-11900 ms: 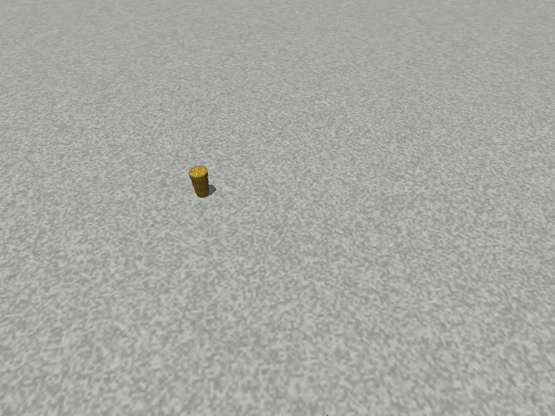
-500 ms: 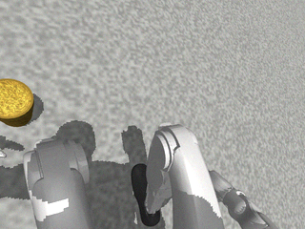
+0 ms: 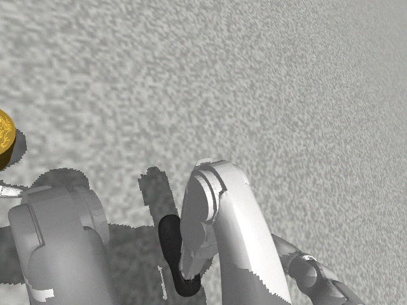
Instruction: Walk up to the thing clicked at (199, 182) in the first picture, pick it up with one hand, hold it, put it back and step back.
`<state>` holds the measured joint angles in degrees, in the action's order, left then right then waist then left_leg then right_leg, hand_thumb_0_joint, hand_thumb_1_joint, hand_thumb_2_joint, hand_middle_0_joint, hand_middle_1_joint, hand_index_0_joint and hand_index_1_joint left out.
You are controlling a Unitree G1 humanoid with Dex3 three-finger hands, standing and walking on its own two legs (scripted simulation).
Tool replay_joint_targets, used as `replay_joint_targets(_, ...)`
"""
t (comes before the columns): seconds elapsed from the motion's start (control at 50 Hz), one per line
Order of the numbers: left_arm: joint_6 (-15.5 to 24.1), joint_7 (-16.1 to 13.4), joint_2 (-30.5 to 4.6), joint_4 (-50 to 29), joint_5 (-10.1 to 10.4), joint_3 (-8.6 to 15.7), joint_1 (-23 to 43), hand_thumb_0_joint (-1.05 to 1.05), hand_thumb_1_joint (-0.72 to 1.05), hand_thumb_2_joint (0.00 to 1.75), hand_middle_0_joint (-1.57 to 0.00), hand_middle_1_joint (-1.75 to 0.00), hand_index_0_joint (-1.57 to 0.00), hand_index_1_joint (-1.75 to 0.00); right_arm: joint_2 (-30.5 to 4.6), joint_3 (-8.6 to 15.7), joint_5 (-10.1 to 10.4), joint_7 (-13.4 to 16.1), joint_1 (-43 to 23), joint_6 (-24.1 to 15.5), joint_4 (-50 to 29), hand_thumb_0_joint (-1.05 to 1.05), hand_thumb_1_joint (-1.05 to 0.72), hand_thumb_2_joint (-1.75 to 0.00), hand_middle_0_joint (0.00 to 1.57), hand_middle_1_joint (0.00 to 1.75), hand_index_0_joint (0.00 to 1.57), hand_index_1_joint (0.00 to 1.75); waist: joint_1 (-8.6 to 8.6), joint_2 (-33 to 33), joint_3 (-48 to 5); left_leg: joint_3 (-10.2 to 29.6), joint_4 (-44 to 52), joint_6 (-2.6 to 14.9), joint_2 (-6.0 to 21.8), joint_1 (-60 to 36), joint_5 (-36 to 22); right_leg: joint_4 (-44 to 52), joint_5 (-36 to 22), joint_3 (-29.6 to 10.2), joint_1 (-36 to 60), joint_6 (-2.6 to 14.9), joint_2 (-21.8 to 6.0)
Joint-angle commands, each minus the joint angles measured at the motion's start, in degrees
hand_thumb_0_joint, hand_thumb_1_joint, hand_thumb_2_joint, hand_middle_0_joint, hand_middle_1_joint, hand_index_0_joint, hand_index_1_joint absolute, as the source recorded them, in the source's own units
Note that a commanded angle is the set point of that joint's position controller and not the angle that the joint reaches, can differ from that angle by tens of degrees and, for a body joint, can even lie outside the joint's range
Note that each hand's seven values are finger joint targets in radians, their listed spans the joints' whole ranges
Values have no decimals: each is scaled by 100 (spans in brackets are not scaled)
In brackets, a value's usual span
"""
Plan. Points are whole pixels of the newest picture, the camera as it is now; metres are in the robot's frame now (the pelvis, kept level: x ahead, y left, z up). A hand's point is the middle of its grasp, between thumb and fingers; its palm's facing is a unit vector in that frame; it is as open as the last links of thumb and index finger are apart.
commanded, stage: close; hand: left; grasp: from the side
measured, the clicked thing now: out of the picture +0.43 +0.26 -0.20
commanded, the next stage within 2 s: settle in 0.76 s
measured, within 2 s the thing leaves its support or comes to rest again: leaves its support in 1.20 s
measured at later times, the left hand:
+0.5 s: hand out of the picture +0.41 +0.25 -0.18, palm faces +0.29 -0.96 -0.02, open 11.6 cm
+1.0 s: hand out of the picture +0.42 +0.26 -0.18, palm faces +0.33 -0.94 -0.01, open 11.0 cm
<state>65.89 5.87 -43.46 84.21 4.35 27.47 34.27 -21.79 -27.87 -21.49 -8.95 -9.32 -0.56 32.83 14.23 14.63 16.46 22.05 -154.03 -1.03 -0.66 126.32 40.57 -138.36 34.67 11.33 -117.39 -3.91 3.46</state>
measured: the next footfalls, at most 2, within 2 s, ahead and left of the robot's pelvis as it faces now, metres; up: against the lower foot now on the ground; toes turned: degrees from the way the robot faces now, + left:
none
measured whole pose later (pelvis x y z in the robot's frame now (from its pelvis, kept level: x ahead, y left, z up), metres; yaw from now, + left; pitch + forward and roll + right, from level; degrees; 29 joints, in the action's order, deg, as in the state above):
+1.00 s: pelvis +0.00 +0.00 +0.00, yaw -2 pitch +10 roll -19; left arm 66.6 -5.0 -46.8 84.2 1.0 26.1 35.8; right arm -21.3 -29.9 -22.7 -10.3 -10.9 1.5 32.2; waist 14.7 16.8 19.5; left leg 24.1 -154.7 -1.2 -0.1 125.7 41.7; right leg -137.5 34.2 12.8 -116.8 -4.6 4.2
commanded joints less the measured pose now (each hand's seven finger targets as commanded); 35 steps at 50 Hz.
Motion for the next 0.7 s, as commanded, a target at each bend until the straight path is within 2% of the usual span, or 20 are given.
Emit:
replay_joint_targets(0.0,554,-306,-820,-661,-83,-31,933,0,-32,14,-9,-6,-6,-7,-2049,681,-51,52,-77,62,-190,0,-90,-90,20,30,20,30,549,-2958,-2894,-573,2171,-135,351,-2140,-428,832,-669,873,1192,376,127)
replay_joint_targets(0.08,641,-546,-893,-645,-181,-48,994,0,-24,18,-12,-9,-10,-10,-2094,638,-88,24,-79,83,-155,0,-90,-91,20,30,20,30,637,-3070,-2915,-482,2178,-162,377,-2246,-476,769,-747,938,1234,364,147)
replay_joint_targets(0.1,677,-589,-852,-664,-171,-91,1049,0,-16,22,-19,-15,-17,-16,-2064,614,-104,10,-91,76,-173,0,-90,-90,20,30,20,30,651,-3025,-2927,-511,2130,-142,355,-2158,-458,802,-752,928,1271,361,165)
replay_joint_targets(0.12,700,-635,-868,-657,-153,-34,1011,0,-9,27,-24,-20,-22,-21,-2089,619,-103,0,-89,83,-159,0,-90,-90,20,30,20,30,673,-3007,-2921,-484,2138,-147,364,-2176,-464,792,-765,956,1282,353,156)
replay_joint_targets(0.16,732,-709,-862,-672,-169,-112,1047,0,0,34,-30,-26,-27,-27,-2050,584,-119,-15,-47,83,-132,0,-89,-90,20,30,20,30,680,-3010,-2963,-515,2081,-138,360,-2202,-535,828,-832,932,1329,353,184)
replay_joint_targets(0.18,749,-741,-845,-656,-204,-151,1159,0,4,37,-32,-29,-30,-30,-2077,583,-131,-14,-67,86,-112,0,-89,-90,20,30,20,30,763,-3007,-2910,-476,2091,-145,371,-2190,-534,816,-845,970,1301,344,181)
replay_joint_targets(0.28,716,-862,-918,-601,-272,-220,1124,0,22,46,-41,-37,-38,-37,-2037,540,-144,-7,-58,90,-56,0,-88,-90,20,30,20,30,733,-2902,-2999,-559,1962,-99,360,-2122,-606,906,-949,943,1418,341,224)
replay_joint_targets(0.32,720,-895,-938,-566,-313,-192,1088,0,29,50,-44,-40,-42,-41,-2063,553,-150,-13,-67,114,-49,0,-88,-90,20,30,20,30,736,-2998,-2929,-492,2058,-136,383,-2213,-623,857,-954,984,1363,346,212)
replay_joint_targets(0.34,701,-902,-886,-540,-348,-289,1056,0,33,51,-47,-42,-45,-43,-2064,551,-153,-19,-74,120,-32,0,-88,-90,20,30,20,30,736,-3061,-2882,-481,2085,-151,391,-2242,-656,826,-969,988,1349,353,207)
replay_joint_targets(0.36,696,-907,-896,-541,-357,-283,1112,0,36,53,-50,-45,-48,-45,-2070,556,-144,-20,-116,133,-57,0,-88,-90,20,30,20,30,765,-3001,-2861,-458,2089,-152,401,-2201,-580,839,-911,1011,1289,352,208)
replay_joint_targets(0.42,694,-973,-995,-559,-279,-163,1165,0,35,60,-57,-53,-55,-53,-2069,523,-149,-9,-73,151,-49,0,-88,-90,20,30,20,30,755,-2974,-3001,-488,2026,-134,391,-2230,-690,876,-1020,988,1453,350,230)
replay_joint_targets(0.46,718,-1013,-1034,-579,-244,-101,1278,0,36,64,-62,-58,-60,-59,-2058,510,-134,-5,-131,138,-60,0,-88,-90,20,30,20,30,772,-2898,-2912,-478,2001,-103,391,-2111,-564,897,-939,993,1409,339,226)
replay_joint_targets(0.54,757,-1077,-1208,-572,-340,-91,1446,0,39,74,-73,-70,-71,-71,-2034,479,-152,6,-117,163,-46,0,-88,-90,20,30,20,30,834,-2957,-2883,-471,1991,-93,416,-2101,-545,903,-918,977,1401,341,232)
replay_joint_targets(0.58,745,-1078,-1221,-570,-358,-81,1398,0,40,79,-78,-76,-76,-77,-1995,463,-167,11,-116,172,-63,0,-88,-90,20,30,20,30,789,-2972,-2955,-525,1960,-81,413,-2126,-589,932,-949,939,1498,348,245)
replay_joint_targets(0.66,715,-1091,-1183,-580,-375,-102,1439,0,40,88,-85,-87,-84,-87,-2014,473,-175,7,-97,191,-73,0,-88,-90,20,30,20,30,820,-2980,-2940,-506,1990,-84,422,-2160,-550,935,-924,955,1449,349,252)
replay_joint_targets(0.68,710,-1094,-1267,-561,-374,-34,1428,0,38,90,-88,-90,-87,-91,-2025,471,-172,11,-111,196,-70,0,-89,-90,20,30,20,30,804,-3012,-2928,-512,1989,-84,427,-2122,-499,935,-871,969,1411,354,255)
